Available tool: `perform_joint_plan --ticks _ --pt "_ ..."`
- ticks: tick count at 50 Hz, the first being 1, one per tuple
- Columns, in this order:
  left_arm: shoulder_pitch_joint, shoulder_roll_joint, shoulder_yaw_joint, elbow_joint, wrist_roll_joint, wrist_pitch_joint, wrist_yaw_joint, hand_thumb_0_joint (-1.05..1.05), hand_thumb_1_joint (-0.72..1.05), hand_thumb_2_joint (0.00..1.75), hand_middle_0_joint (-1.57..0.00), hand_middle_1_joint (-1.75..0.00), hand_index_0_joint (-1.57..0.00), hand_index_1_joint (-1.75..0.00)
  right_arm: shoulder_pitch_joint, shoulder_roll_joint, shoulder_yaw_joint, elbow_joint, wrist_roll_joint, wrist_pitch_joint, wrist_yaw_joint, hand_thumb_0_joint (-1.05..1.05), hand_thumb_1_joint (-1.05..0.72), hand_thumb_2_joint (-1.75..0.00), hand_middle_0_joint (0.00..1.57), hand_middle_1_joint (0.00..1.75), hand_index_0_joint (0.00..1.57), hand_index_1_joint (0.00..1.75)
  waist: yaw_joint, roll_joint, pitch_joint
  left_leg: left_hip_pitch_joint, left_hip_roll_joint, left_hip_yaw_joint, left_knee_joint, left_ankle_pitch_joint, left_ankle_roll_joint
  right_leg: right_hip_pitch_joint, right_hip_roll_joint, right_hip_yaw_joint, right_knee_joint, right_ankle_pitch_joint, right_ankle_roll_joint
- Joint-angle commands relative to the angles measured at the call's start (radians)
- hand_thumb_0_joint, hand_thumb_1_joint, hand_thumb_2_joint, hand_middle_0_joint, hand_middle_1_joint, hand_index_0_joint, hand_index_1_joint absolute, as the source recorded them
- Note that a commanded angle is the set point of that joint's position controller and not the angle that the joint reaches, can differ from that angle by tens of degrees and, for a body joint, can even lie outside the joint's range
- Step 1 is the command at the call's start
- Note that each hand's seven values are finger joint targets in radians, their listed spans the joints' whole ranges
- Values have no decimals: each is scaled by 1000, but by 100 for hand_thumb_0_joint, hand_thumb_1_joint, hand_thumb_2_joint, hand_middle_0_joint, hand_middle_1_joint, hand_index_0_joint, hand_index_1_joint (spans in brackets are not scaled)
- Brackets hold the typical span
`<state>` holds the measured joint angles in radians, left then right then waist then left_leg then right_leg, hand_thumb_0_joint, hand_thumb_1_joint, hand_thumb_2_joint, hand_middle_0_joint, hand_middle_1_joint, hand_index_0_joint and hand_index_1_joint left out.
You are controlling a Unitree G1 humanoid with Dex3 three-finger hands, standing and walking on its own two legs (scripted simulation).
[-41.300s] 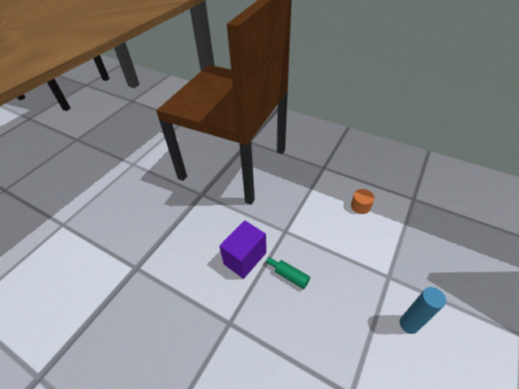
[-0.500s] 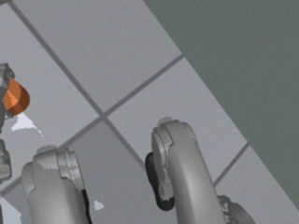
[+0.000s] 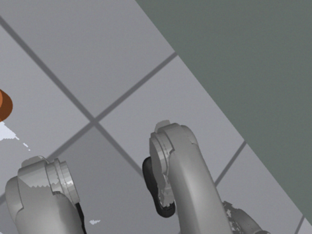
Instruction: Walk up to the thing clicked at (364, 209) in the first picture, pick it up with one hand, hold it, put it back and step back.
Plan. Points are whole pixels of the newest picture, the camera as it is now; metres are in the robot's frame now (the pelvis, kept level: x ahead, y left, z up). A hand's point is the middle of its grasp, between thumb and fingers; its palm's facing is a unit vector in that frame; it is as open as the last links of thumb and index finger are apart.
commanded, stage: rest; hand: left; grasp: from above
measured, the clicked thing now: out of the picture +0.46 +0.31 -0.26
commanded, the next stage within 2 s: open in 0.18 s
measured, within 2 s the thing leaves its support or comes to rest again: neither
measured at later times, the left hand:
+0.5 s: hand out of the picture +0.44 +0.31 -0.23, palm faces -0.46 -0.14 -0.88, open 12.1 cm
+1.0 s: hand out of the picture +0.45 +0.32 -0.23, palm faces -0.44 -0.14 -0.89, open 13.9 cm
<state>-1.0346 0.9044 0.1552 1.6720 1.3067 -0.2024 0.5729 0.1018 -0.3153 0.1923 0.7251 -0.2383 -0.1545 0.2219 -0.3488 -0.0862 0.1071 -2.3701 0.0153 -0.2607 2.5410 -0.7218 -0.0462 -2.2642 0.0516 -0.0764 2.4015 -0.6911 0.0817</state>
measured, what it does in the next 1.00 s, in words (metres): stands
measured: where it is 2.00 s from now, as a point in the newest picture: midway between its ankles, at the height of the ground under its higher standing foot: (122, 215)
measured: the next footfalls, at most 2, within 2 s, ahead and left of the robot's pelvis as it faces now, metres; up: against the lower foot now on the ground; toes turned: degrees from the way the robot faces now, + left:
none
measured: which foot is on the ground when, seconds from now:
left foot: down 0.00-1.00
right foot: down 0.00-1.00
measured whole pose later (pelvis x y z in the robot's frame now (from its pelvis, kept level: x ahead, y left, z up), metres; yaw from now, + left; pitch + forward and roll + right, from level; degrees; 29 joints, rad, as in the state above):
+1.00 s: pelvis -0.01 +0.01 +0.00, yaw -2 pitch +28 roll -14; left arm -1.06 0.97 0.12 1.72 1.28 -0.19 0.59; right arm 0.10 -0.34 0.25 0.69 -0.25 -0.24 0.27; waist -0.37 -0.11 0.14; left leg -2.36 0.01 -0.29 2.55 -0.72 -0.03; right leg -2.23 0.06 -0.10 2.38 -0.68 0.08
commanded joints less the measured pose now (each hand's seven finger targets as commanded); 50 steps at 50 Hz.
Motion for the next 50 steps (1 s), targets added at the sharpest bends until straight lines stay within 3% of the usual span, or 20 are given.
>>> perform_joint_plan --ticks 1,3,4,6,9,10,11,13,14,17,20,26,29,33,38,39,44,46,47,50 --pt "-305 253 -5 -99 -15 0 43 0 54 110 -88 -101 -89 -99 204 -309 -75 0 0 -12 -8 0 -91 -90 20 30 20 30 -40 444 -662 497 16 156 -230 237 60 350 25 -163 -209 292 -96" --pt "-307 268 4 -103 -22 -5 52 0 53 109 -87 -100 -89 -98 193 -313 -71 -7 -2 -17 -10 0 -90 -90 20 30 20 30 -41 459 -655 510 18 146 -245 220 55 339 28 -174 -213 273 -98" --pt "-313 261 -19 -91 -12 -5 48 0 52 107 -87 -100 -88 -98 199 -311 -67 -2 -2 -22 -7 0 -91 -90 20 30 20 30 -46 473 -644 510 18 148 -246 205 56 340 29 -169 -211 262 -98" --pt "-287 304 15 -77 -10 -8 57 0 52 108 -86 -100 -87 -98 193 -322 -69 -6 0 -21 -10 0 -90 -90 20 30 20 30 -31 455 -656 503 20 141 -252 210 55 351 32 -173 -208 263 -100" --pt "-298 304 16 -49 0 -7 60 0 53 109 -87 -101 -89 -99 213 -323 -62 -2 -17 -24 -5 0 -91 -90 20 30 20 30 -57 441 -631 487 22 143 -236 210 62 359 33 -171 -215 275 -91" --pt "-316 268 -12 -53 -2 -9 55 0 53 108 -87 -99 -88 -97 198 -323 -59 -16 -13 -30 -3 0 -91 -90 20 30 20 30 -66 431 -613 484 20 142 -238 202 61 340 30 -175 -216 263 -92" --pt "-306 291 2 -56 -5 -11 61 0 52 106 -86 -100 -88 -98 198 -327 -58 -11 -11 -30 -5 0 -90 -90 20 30 20 30 -57 443 -620 495 22 136 -249 205 59 350 33 -179 -220 265 -94" --pt "-313 267 -33 -36 -5 -11 59 0 50 104 -84 -99 -86 -97 178 -327 -48 -22 -14 -39 -2 0 -91 -90 20 30 20 30 -64 443 -601 492 21 135 -248 184 59 332 34 -180 -221 246 -93" --pt "-290 303 -9 -29 -2 -14 69 0 49 106 -84 -99 -85 -98 185 -337 -50 -14 -13 -35 -6 0 -91 -90 20 30 20 30 -55 438 -619 496 25 129 -252 195 57 355 39 -183 -222 255 -94" --pt "-298 292 -24 -35 7 -12 70 0 25 101 -60 -99 -61 -98 180 -331 -45 -23 -16 -40 -2 0 -90 -90 20 30 20 30 -49 446 -612 490 22 131 -254 194 56 349 38 -181 -219 254 -95" --pt "-325 272 -39 -38 2 -14 69 0 1 97 -39 -100 -41 -98 177 -335 -41 -27 -18 -48 2 0 -90 -90 20 30 20 30 -74 448 -592 499 24 125 -248 193 55 332 35 -189 -214 256 -93" --pt "-327 321 -18 -58 4 -18 86 0 -36 97 -20 -100 -21 -99 169 -344 -39 -26 -13 -64 7 0 -90 -90 20 30 20 30 -59 459 -612 510 27 121 -248 197 53 345 37 -188 -218 260 -92" --pt "-320 272 -44 -41 -2 -12 87 0 -43 101 -14 -104 -15 -103 182 -334 -38 -7 -19 -73 17 0 -90 -90 20 30 20 30 -69 474 -598 516 26 124 -244 206 50 338 36 -188 -211 272 -91" --pt "-318 268 -54 -42 -8 1 85 0 -48 106 -10 -110 -11 -109 182 -337 -38 -4 -21 -84 28 0 -90 -90 20 30 20 30 -71 502 -597 541 29 119 -254 203 44 331 38 -194 -209 269 -94" --pt "-304 295 -27 -72 -23 9 85 0 -50 104 -8 -109 -9 -108 172 -345 -38 -20 -16 -85 31 0 -90 -90 20 30 20 30 -58 514 -638 552 29 112 -261 243 41 356 35 -194 -203 301 -95" --pt "-311 267 -59 -45 -20 13 77 0 -51 103 -8 -108 -8 -107 170 -336 -33 -2 -13 -87 34 0 -90 -90 20 30 20 30 -67 515 -611 540 30 116 -248 226 42 333 36 -190 -199 290 -96" --pt "-300 306 -24 -84 -37 9 65 0 -52 101 -7 -105 -7 -105 178 -355 -38 -17 -12 -92 37 0 -90 -90 20 30 20 30 -63 519 -631 563 29 104 -263 251 39 350 34 -195 -200 303 -97" --pt "-294 285 -38 -66 -35 7 59 0 -53 98 -6 -105 -7 -103 171 -346 -37 -19 -7 -88 37 0 -90 -90 20 30 20 30 -63 520 -618 543 29 107 -263 251 39 350 33 -193 -199 304 -98" --pt "-280 314 -11 -68 -32 7 60 0 -52 98 -6 -105 -7 -104 185 -350 -39 -17 -11 -83 36 0 -90 -90 20 30 20 30 -61 505 -630 539 29 109 -263 252 43 369 37 -192 -208 305 -97" --pt "-288 293 -29 -58 -35 1 45 0 -53 100 -6 -104 -7 -104 184 -345 -39 -14 -10 -81 36 0 -90 -90 20 30 20 30 -71 498 -608 530 30 114 -247 237 46 355 38 -188 -209 295 -96"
